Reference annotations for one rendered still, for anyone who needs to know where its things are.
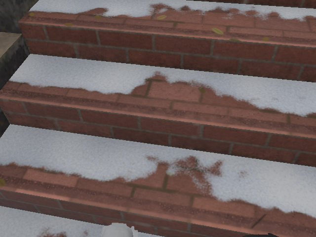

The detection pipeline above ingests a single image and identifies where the robot left thigh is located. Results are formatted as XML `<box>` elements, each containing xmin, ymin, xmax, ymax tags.
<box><xmin>102</xmin><ymin>222</ymin><xmax>138</xmax><ymax>237</ymax></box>

